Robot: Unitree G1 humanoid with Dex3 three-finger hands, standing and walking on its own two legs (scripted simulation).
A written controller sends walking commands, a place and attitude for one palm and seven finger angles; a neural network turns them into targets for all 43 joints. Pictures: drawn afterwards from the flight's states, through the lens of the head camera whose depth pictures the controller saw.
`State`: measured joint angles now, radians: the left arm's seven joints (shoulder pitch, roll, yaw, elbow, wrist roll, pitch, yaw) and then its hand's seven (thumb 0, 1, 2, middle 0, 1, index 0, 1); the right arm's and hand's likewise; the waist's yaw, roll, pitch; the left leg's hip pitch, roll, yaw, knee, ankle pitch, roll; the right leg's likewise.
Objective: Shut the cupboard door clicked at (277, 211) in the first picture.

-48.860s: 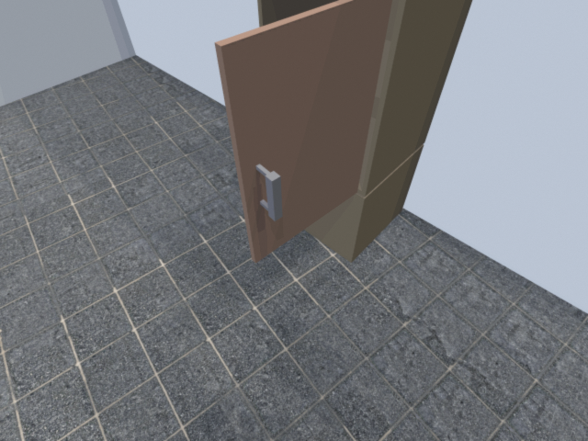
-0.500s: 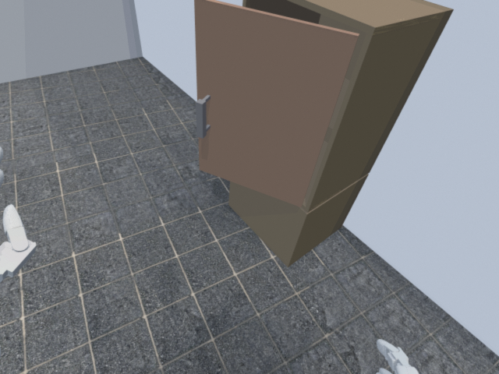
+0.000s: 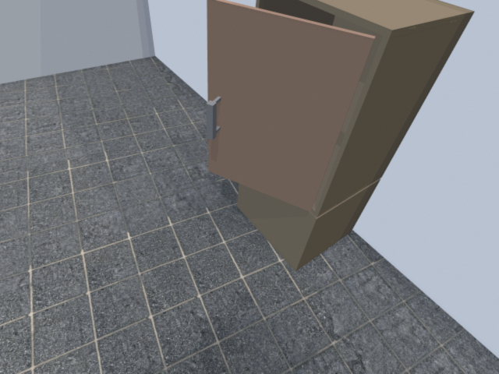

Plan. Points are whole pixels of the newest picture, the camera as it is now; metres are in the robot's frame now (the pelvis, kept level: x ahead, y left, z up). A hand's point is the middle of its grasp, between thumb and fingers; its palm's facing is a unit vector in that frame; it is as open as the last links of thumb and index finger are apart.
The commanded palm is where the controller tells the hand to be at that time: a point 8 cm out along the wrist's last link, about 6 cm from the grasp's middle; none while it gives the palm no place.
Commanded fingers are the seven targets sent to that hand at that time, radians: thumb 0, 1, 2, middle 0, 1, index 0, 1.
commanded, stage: let the arm hang, fingers relaxed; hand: left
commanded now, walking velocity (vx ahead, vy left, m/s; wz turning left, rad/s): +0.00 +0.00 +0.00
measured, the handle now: (214, 117) +0.85 +0.14 -0.06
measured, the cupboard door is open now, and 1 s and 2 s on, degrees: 28 28 28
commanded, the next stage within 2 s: look to check the result in 0.80 s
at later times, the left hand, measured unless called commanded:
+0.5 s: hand out of the picture -0.06 +0.19 -0.16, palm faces +0.00 -0.97 -0.25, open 7.4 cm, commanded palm none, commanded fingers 0.00 0.90 0.90 -0.20 -0.30 -0.20 -0.30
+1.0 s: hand out of the picture -0.04 +0.15 -0.16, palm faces +0.01 -0.99 -0.16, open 7.4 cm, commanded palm none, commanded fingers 0.00 0.90 0.90 -0.20 -0.30 -0.20 -0.30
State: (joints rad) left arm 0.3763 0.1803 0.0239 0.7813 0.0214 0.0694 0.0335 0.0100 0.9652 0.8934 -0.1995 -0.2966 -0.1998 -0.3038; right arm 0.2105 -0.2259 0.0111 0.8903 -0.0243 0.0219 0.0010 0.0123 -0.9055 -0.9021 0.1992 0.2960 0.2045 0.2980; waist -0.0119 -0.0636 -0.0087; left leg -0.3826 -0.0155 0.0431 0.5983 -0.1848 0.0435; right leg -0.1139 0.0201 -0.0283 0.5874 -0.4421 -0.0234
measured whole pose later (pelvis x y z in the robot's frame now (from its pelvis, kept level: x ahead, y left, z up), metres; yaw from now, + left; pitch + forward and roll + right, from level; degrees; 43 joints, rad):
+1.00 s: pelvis +0.01 -0.01 +0.01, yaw -2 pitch -2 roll +0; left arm 0.37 0.12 0.01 1.15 0.01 0.00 0.04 0.01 0.91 0.89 -0.20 -0.30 -0.20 -0.30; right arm 0.30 -0.12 -0.01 1.15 -0.01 0.02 -0.04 0.01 -0.91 -0.90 0.20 0.30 0.20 0.30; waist -0.01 -0.02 0.05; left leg -0.27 0.00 0.06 0.42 -0.11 0.03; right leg -0.02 0.04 0.00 0.40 -0.35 -0.03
